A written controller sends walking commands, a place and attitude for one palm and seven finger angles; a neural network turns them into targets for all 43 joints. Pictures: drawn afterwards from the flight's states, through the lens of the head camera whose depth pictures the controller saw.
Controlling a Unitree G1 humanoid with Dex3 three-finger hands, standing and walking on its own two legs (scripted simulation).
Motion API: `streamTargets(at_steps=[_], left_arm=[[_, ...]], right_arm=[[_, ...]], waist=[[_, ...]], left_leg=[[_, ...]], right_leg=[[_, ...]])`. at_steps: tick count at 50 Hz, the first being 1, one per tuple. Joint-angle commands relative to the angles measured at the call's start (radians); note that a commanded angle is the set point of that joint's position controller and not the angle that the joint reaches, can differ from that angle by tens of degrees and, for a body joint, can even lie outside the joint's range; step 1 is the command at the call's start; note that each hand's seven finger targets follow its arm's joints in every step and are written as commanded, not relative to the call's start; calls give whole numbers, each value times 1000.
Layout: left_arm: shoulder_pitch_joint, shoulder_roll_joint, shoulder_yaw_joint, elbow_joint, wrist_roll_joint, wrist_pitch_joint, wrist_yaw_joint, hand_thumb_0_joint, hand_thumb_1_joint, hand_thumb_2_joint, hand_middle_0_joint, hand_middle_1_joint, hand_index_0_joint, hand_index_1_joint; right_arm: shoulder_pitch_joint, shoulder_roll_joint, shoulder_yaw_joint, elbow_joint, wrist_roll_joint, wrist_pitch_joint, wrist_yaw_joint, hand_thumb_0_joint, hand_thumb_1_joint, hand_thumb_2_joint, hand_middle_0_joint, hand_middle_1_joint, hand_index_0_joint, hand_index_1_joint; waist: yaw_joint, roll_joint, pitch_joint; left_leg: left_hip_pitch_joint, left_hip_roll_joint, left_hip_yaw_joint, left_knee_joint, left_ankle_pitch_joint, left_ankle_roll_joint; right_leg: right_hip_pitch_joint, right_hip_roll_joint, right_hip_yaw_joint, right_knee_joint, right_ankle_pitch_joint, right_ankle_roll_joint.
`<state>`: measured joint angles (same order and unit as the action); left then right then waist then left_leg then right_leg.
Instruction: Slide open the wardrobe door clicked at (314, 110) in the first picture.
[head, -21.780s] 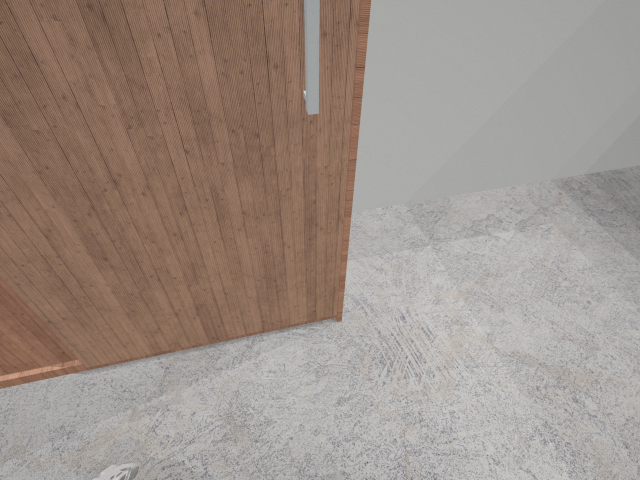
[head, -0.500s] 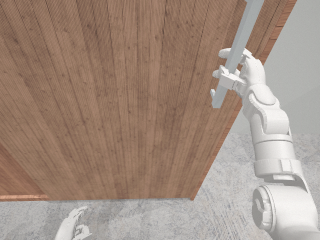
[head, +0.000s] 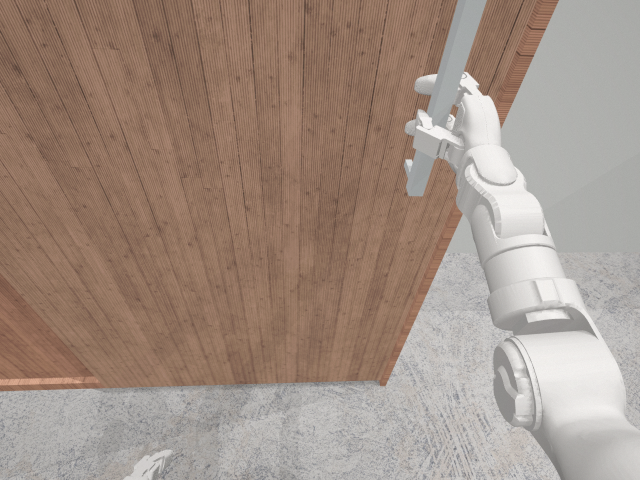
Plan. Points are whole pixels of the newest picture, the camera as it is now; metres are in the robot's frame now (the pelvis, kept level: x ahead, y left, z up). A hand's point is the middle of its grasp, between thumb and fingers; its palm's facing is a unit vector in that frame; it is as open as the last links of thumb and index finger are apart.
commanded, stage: tug the door sideways, standing still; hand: right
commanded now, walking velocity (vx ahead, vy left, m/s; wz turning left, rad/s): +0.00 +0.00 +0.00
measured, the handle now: (436, 95) +0.52 -0.10 +0.25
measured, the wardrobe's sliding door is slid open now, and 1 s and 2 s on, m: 0.00 0.06 0.39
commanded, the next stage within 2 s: step sideways, sliding the door along in 0.10 s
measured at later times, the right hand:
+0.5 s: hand (415, 134) +0.46 -0.07 +0.22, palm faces +0.07 +0.99 -0.08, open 6.0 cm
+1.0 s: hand (368, 135) +0.47 -0.02 +0.22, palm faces +0.26 +0.96 -0.08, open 6.8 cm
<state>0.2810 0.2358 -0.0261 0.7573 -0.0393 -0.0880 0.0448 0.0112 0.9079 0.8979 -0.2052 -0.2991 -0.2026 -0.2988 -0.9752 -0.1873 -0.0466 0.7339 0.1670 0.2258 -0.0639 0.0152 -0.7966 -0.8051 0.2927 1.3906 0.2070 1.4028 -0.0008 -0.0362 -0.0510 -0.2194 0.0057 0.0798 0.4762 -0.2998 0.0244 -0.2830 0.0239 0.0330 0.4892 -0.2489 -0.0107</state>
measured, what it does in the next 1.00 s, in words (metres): steps to the left: left foot, then right foot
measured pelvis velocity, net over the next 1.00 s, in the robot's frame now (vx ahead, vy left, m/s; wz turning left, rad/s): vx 0.05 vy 0.18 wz -0.06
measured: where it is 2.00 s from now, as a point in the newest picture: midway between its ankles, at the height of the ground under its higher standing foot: outside the picture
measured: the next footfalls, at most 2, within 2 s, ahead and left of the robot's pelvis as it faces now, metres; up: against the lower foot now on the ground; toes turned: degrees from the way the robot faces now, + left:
left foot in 0.60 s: +0.08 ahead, +0.21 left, +0.00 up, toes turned +7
right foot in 0.82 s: +0.07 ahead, -0.01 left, +0.00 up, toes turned -11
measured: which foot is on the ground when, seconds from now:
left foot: down 0.00-0.32, up 0.34-0.58, down 0.60-0.82, up 0.84-1.00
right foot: down 0.00-0.64, up 0.66-0.80, down 0.82-1.00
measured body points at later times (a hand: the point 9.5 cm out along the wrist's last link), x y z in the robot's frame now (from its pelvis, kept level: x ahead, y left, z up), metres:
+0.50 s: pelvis -0.01 +0.04 +0.00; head +0.04 +0.06 +0.44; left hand +0.10 +0.26 -0.14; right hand +0.45 -0.13 +0.23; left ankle -0.01 +0.15 -0.70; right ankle +0.00 -0.11 -0.74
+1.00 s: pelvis +0.05 +0.18 -0.01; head +0.16 +0.16 +0.42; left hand +0.30 +0.36 -0.12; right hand +0.45 -0.07 +0.22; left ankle +0.09 +0.35 -0.67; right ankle +0.03 +0.00 -0.74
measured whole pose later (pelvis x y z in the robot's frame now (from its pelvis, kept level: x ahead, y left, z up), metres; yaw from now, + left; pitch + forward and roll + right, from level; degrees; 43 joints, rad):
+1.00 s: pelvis +0.05 +0.18 -0.01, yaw -3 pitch -2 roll +3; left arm 0.03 0.20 0.05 0.59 -0.05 -0.06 -0.02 0.01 0.91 0.90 -0.20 -0.30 -0.20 -0.30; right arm -0.80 -0.25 -0.08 0.17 0.09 -0.02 -0.11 -0.02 -0.76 -0.84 0.45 1.40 0.10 1.22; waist -0.16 -0.06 0.29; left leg -0.50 0.04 0.00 1.06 -0.44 -0.01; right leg -0.24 -0.22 -0.04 0.62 -0.33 0.11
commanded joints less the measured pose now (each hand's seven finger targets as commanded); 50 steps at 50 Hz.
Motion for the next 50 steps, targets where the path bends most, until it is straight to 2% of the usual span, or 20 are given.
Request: streamTargets(at_steps=[1, 10, 11, 12, 14, 17, 18, 21, 29, 30, 31, 32, 35, 37, 39, 40, 41, 43, 46, 50], left_arm=[[-48, 120, 39, -114, -1, -63, 2, 0, 900, 900, -200, -300, -200, -300], [-41, 116, 36, -108, 0, -86, -6, 0, 900, 900, -200, -300, -200, -300], [-22, 168, 40, -118, 4, -74, 20, 0, 900, 900, -200, -300, -200, -300], [-47, 147, 45, -101, 13, -55, 24, 0, 900, 900, -200, -300, -200, -300], [-52, 133, 54, -132, 12, -48, 33, 0, 900, 900, -200, -300, -200, -300], [-74, 130, 61, -150, 19, -34, 48, 0, 900, 900, -200, -300, -200, -300], [-85, 123, 59, -156, 18, -26, 43, 0, 900, 900, -200, -300, -200, -300], [-102, 127, 63, -169, 7, 0, 44, 0, 900, 900, -200, -300, -200, -300], [-154, 103, 60, -217, -26, -17, 30, 0, 900, 900, -200, -300, -200, -300], [-172, 95, 57, -220, -36, -19, 30, 0, 900, 900, -200, -300, -200, -300], [-191, 82, 53, -229, -43, -19, 31, 0, 900, 900, -200, -300, -200, -300], [-228, 64, 51, -237, -37, -19, 39, 0, 900, 900, -200, -300, -200, -300], [-202, 73, 60, -195, -25, -23, 38, 0, 900, 900, -200, -300, -200, -300], [-200, 49, 47, -191, -15, -22, 27, 0, 900, 900, -200, -300, -200, -300], [-183, 69, 70, -201, -7, -1, 30, 0, 900, 900, -200, -300, -200, -300], [-177, 117, 99, -227, -4, 0, 21, 0, 900, 900, -200, -300, -200, -300], [-161, 145, 113, -238, -16, 12, -10, 0, 900, 900, -200, -300, -200, -300], [-222, 141, 126, -252, -12, -3, -56, 0, 900, 900, -200, -300, -200, -300], [-224, 134, 135, -261, -10, -10, -59, 0, 900, 900, -200, -300, -200, -300], [-225, 119, 129, -313, -13, -20, -61, 0, 900, 900, -200, -300, -200, -300]], right_arm=[[-669, 164, 139, -297, 31, -113, 97, 0, -900, -900, 450, 1400, 450, 1400], [-733, 176, 144, -310, 27, -134, 82, 0, -900, -900, 450, 1400, 450, 1400], [-701, -399, -185, -296, -75, -264, 9, 0, -900, -900, 450, 1400, 450, 1400], [-624, -223, -64, -205, -82, -305, 8, 0, -900, -900, 450, 1400, 450, 1400], [-567, -109, -4, -226, -57, -332, 15, 0, -900, -900, 450, 1400, 450, 1400], [-622, -136, 3, -274, -40, -361, 19, 0, -900, -900, 450, 1400, 450, 1400], [-628, -140, 5, -305, -40, -362, 18, 0, -900, -900, 450, 1400, 450, 1400], [-621, -149, -1, -386, -33, -376, 19, 0, -900, -900, 450, 1400, 450, 1400], [-620, 46, 172, -560, -43, -411, 46, 0, -900, -900, 450, 1400, 450, 1400], [-588, 40, 175, -578, -51, -409, 39, 0, -900, -900, 450, 1400, 450, 1400], [-562, 30, 180, -613, -65, -400, 29, 0, -900, -900, 450, 1400, 450, 1400], [-513, -39, 131, -609, -71, -396, 14, 0, -900, -900, 450, 1400, 450, 1400], [-507, -9, 161, -715, -69, -398, 11, 0, -900, -900, 450, 1400, 450, 1400], [-509, 32, 185, -767, -79, -420, 6, 0, -900, -900, 450, 1400, 450, 1400], [-468, 45, 204, -815, -72, -438, 4, 0, -900, -900, 450, 1400, 450, 1400], [-448, 71, 225, -852, -51, -440, 11, 0, -900, -900, 450, 1400, 450, 1400], [-426, 94, 241, -866, -48, -440, 23, 0, -900, -900, 450, 1400, 450, 1400], [-532, 63, 200, -919, -74, -449, 36, 0, -900, -900, 450, 1400, 450, 1400], [-473, 58, 201, -962, -83, -438, 42, 0, -900, -900, 450, 1400, 450, 1400], [-326, 43, 192, -997, -85, -412, 49, 0, -900, -900, 450, 1400, 450, 1400]], waist=[[101, 7, -385], [104, -22, -402], [47, -23, -306], [51, 48, -307], [57, 0, -307], [69, -119, -268], [62, -106, -260], [50, -50, -277], [53, -189, -294], [33, -90, -314], [31, 100, -323], [-1, 265, -288], [7, 131, -219], [41, 123, -241], [75, 56, -296], [67, -143, -347], [40, -241, -435], [41, -67, -391], [54, -110, -311], [46, -251, -284]], left_leg=[[-99, -41, -17, -29, 379, 14], [-123, -40, -20, -25, 359, 15], [-100, 9, -45, -30, 205, -17], [-62, 6, -36, -10, 178, -29], [-107, -13, -21, 96, 105, -33], [-364, -32, -95, 453, -224, -17], [-435, -10, -130, 530, -259, -10], [-407, 27, -149, 475, -227, -1], [106, -7, 16, 95, 49, -4], [253, 55, -41, 30, 151, 23], [326, 190, -211, -50, 251, 79], [369, 339, -432, -82, 502, 171], [374, 343, -328, 34, 822, 203], [323, 262, -143, 160, 944, 135], [91, 172, -39, 333, 716, 45], [-255, 53, -37, 519, 187, -28], [-394, 43, -135, 709, -304, -25], [-463, 68, -214, 795, -276, -4], [-445, 75, -140, 664, -174, -37], [-270, 18, -5, 412, -91, -56]], right_leg=[[391, -28, 56, 9, 458, -10], [410, -32, 62, 9, 460, 3], [259, -97, 84, 10, 393, -39], [231, -110, 80, -3, 330, -46], [279, -189, 153, -36, 219, -75], [410, -391, 477, -131, 229, -214], [452, -427, 504, -125, 284, -241], [460, -428, 368, -32, 425, -239], [141, -295, 24, 138, 348, -107], [13, -239, -40, 258, 256, -68], [-128, -128, -109, 420, 51, -12], [-299, -39, -60, 588, -316, 16], [-296, -94, 0, 645, -364, 22], [-129, -106, -58, 271, -200, 21], [252, -181, -59, -58, 298, 6], [558, -422, 236, -54, 836, -112], [708, -611, 406, 55, 1169, -214], [660, -615, 251, 96, 981, -216], [582, -518, 101, 77, 823, -160], [509, -421, -78, 74, 890, -77]])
